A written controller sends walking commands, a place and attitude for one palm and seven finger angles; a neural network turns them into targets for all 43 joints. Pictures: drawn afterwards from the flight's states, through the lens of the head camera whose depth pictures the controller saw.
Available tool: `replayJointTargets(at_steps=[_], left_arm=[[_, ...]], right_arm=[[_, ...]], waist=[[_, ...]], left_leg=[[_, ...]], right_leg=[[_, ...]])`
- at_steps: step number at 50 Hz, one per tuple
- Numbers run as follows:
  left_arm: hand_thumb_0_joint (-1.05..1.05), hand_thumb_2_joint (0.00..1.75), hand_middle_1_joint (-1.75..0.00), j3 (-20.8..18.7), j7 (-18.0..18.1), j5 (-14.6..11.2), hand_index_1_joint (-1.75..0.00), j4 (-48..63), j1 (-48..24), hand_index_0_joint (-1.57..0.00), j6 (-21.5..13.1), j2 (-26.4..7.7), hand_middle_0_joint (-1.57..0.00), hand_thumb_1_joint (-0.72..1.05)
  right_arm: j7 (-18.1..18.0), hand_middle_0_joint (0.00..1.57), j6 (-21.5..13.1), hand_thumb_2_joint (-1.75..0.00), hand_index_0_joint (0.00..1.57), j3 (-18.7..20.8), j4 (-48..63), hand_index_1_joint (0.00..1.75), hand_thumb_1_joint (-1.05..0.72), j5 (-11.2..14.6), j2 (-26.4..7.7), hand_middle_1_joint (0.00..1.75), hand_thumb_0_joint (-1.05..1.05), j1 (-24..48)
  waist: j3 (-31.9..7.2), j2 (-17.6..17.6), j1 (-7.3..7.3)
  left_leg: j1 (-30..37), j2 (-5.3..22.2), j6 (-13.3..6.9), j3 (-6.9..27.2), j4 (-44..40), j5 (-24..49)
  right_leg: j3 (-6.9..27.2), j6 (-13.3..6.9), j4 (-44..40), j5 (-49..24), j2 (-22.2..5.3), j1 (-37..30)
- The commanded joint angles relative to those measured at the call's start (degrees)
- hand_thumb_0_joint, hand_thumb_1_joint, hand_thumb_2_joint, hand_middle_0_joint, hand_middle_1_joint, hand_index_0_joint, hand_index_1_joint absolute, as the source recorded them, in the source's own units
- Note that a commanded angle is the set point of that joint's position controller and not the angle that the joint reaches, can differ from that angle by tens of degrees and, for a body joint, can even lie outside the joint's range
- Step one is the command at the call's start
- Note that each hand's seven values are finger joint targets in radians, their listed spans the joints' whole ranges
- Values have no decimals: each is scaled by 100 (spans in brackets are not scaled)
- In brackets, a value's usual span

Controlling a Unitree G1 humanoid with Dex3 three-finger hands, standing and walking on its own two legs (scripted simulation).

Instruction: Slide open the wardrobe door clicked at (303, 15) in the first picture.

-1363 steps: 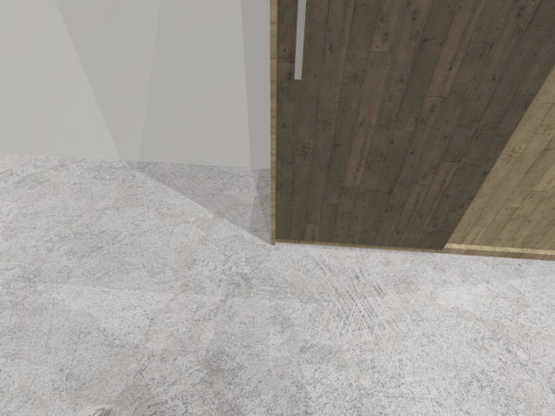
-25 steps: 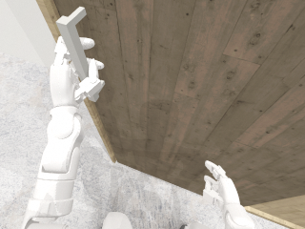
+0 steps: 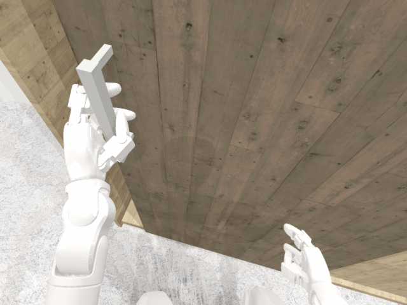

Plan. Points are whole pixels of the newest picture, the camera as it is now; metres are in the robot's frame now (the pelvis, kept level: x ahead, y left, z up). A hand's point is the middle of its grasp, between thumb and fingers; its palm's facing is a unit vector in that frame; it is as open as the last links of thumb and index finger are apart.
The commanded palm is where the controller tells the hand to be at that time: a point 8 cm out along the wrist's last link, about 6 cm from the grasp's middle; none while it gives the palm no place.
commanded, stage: step sideways, sliding the door along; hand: left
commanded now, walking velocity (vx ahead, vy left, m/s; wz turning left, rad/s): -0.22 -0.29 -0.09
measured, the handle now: (114, 112) +0.35 +0.23 +0.15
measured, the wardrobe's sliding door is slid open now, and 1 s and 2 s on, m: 0.13 0.35 0.47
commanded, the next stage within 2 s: none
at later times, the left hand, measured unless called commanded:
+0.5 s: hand (213, 168) +0.29 +0.06 +0.15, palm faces +0.14 -0.99 +0.05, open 6.5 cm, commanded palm +0.26 +0.06 +0.14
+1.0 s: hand (272, 181) +0.28 -0.02 +0.15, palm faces +0.21 -0.98 -0.01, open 6.3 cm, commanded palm +0.25 -0.03 +0.14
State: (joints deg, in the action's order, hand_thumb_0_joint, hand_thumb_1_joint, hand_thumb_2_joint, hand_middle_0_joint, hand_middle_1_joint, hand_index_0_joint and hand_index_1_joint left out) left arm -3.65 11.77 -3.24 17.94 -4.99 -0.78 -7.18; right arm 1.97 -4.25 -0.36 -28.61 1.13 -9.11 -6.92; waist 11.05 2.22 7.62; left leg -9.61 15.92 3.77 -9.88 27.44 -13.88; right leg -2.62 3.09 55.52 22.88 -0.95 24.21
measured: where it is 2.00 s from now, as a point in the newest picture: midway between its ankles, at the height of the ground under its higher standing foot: outside the picture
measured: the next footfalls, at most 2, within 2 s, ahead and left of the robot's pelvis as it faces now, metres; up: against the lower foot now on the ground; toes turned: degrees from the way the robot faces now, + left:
right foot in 0.16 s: +0.05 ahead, -0.20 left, +0.00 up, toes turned -4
left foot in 0.38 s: +0.02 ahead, +0.03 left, +0.00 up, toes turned +8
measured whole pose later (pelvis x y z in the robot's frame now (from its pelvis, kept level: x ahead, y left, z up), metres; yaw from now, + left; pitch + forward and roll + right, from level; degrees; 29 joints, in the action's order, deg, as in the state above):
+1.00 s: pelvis -0.08 -0.17 -0.02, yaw -1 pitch +0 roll -1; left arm -2.2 13.0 -4.3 3.4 -16.6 2.6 -8.3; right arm -2.9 2.0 0.7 -36.4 1.8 -14.2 -6.9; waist 5.1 1.0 2.9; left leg -23.6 3.6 2.2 -7.7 49.2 -27.3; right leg -6.5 1.0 31.0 17.0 -3.9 12.9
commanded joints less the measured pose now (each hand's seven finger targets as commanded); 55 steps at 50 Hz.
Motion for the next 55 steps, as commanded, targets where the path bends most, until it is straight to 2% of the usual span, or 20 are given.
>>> replayJointTargets(at_steps=[1, 5, 7, 9, 12, 15, 17, 19, 21, 27, 37, 39, 41, 42, 45, 48, 50, 52, 54, 55], left_arm=[[0, 90, -140, 1546, -560, 98, -140, 2075, -1806, -45, -721, 154, -45, 90], [0, 90, -140, 1428, -469, 63, -140, 2144, -1780, -45, -719, -10, -45, 90], [0, 90, -140, 1283, -422, 119, -140, 2362, -1816, -45, -735, -301, -45, 90], [0, 90, -140, 888, -324, 127, -140, 2314, -1499, -45, -881, -824, -45, 90], [0, 90, -140, 880, -292, 38, -140, 2423, -1403, -45, -1009, -637, -45, 90], [0, 90, -140, 1177, -281, 30, -140, 2569, -1704, -45, -1295, -181, -45, 90], [0, 90, -140, 1343, -381, 60, -140, 2539, -1774, -45, -1322, -221, -45, 90], [0, 90, -140, 1898, -648, 55, -140, 2349, -1544, -45, -1235, 242, -45, 90], [0, 90, -140, 1693, -694, 215, -140, 2033, -1708, -45, -1068, 161, -45, 90], [0, 90, -140, 1358, -676, 148, -140, 1585, -2126, -45, -614, -84, -45, 90], [0, 90, -140, 1030, -590, -15, -140, 986, -2568, -45, -466, -375, -45, 90], [0, 90, -140, 1165, -567, -23, -140, 1052, -2824, -45, -480, -324, -45, 90], [0, 90, -140, 1006, -451, 24, -140, 1055, -3076, -45, -477, -726, -45, 90], [0, 90, -140, 952, -369, 60, -140, 834, -2999, -45, -449, -781, -45, 90], [0, 90, -140, 1130, -320, -57, -140, 1058, -3483, -45, -546, -484, -45, 90], [0, 90, -140, 1167, -306, 5, -140, 735, -3751, -45, -607, -199, -45, 90], [0, 90, -140, 1238, -432, -4, -140, 662, -3825, -45, -700, -167, -45, 90], [0, 90, -140, 1563, -551, -92, -140, 647, -3601, -45, -684, 86, -45, 90], [0, 90, -140, 1492, -645, -106, -140, 708, -3906, -45, -599, 95, -45, 90], [0, 90, -140, 1378, -615, -72, -140, 1036, -4191, -45, -641, -99, -45, 90]], right_arm=[[-99, 20, -420, -90, 20, 346, 856, 30, -90, 58, -901, 30, 0, 528], [-106, 20, -533, -90, 20, 283, 846, 30, -90, 118, -815, 30, 0, 594], [-127, 20, -515, -90, 20, 230, 845, 30, -90, 223, -696, 30, 0, 520], [-325, 20, -517, -90, 20, 98, 830, 30, -90, 150, -486, 30, 0, 837], [-362, 20, -519, -90, 20, 191, 590, 30, -90, 139, -592, 30, 0, 463], [-395, 20, -305, -90, 20, 93, 418, 30, -90, 109, -496, 30, 0, 537], [-439, 20, -126, -90, 20, 246, 428, 30, -90, 100, -664, 30, 0, 620], [-321, 20, -20, -90, 20, 502, 726, 30, -90, 40, -1138, 30, 0, 544], [-175, 20, 19, -90, 20, 504, 764, 30, -90, 30, -1269, 30, 0, 732], [-158, 20, 165, -90, 20, 443, 559, 30, -90, -37, -1159, 30, 0, 561], [-271, 20, 107, -90, 20, 306, 495, 30, -90, 27, -986, 30, 0, 527], [-282, 20, 97, -90, 20, 249, 534, 30, -90, 141, -886, 30, 0, 601], [-353, 20, 87, -90, 20, 144, 573, 30, -90, 189, -563, 30, 0, 759], [-407, 20, 31, -90, 20, 95, 460, 30, -90, 105, -582, 30, 0, 848], [-506, 20, 113, -90, 20, 236, 261, 30, -90, 159, -735, 30, 0, 776], [-525, 20, 406, -90, 20, 152, 173, 30, -90, 80, -642, 30, 0, 734], [-544, 20, 500, -90, 20, 315, 101, 30, -90, 50, -862, 30, 0, 496], [-487, 20, 593, -90, 20, 442, 401, 30, -90, 15, -1257, 30, 0, 470], [-362, 20, 577, -90, 20, 308, 533, 30, -90, 153, -1074, 30, 0, 906], [-351, 20, 537, -90, 20, 288, 425, 30, -90, 84, -1035, 30, 0, 897]], waist=[[-2462, 1887, -788], [-2603, 1593, -819], [-2823, 477, -810], [-2911, -1246, -625], [-3223, -1813, -536], [-3077, -1309, -827], [-3063, -691, -953], [-3254, 1189, -816], [-3084, 511, -755], [-2456, 1098, -749], [-2502, 1683, -867], [-2747, 953, -788], [-2836, -1516, -741], [-2861, -1481, -616], [-2915, -2044, -638], [-2839, -1353, -749], [-2963, -431, -1031], [-3180, 1696, -844], [-2818, 513, -755], [-2596, 802, -803]], left_leg=[[2000, 837, -781, 274, -272, 4860], [1853, 680, -579, 328, 384, 4277], [1199, 9, -333, 188, 1052, 2646], [-759, -1008, -72, 238, 2221, -1622], [-1720, -1228, -125, 922, 3237, -2343], [-1297, -1142, -56, 746, 1250, -1352], [179, -887, 3, 476, -79, 912], [2180, 1532, -1149, 2811, -147, 6558], [1312, 1572, -1387, 2504, -456, 4083], [1257, 739, -844, 987, -419, 3787], [1000, 660, -672, 715, -191, 2988], [606, 285, -498, 647, 514, 2050], [-1189, -792, -237, 319, 2127, -1481], [-1659, -1184, -211, 576, 2826, -2219], [-2325, -1178, -216, 650, 3601, -2140], [-1436, -1130, -195, 333, 1657, -1206], [748, -921, -225, 264, -88, 649], [2501, 1706, -1182, 3711, -495, 3957], [1411, 1604, -1320, 3042, -757, 2163], [1222, 1429, -1156, 2670, -737, 2159]], right_leg=[[-127, -44, -1067, -198, 115, 35], [-129, -119, -2768, -1129, 152, -781], [106, -209, -3642, -3892, -200, -1684], [1298, -775, -3037, -7570, -1478, -2492], [1935, -1346, -2564, -8147, -1779, -3287], [1169, -1233, -2341, -7433, -1438, -3295], [577, -850, -1819, -5598, -939, -2197], [403, -167, -31, 718, 65, 542], [903, -180, 1403, 782, 164, 579], [264, 13, 674, -145, -13, 678], [-193, -103, -2301, -430, 179, -856], [-22, -229, -3522, -1491, -97, -1628], [1248, -906, -3485, -4490, -1516, -2509], [1450, -1171, -3355, -5124, -1802, -2585], [1384, -1484, -2841, -5801, -1767, -3399], [573, -1366, -2489, -4895, -1383, -2859], [-21, -908, -1330, -3217, -866, -1266], [372, -309, 960, 1054, -43, 1224], [790, -266, 1502, 567, -191, 1021], [752, -272, 1601, 348, -315, 1137]])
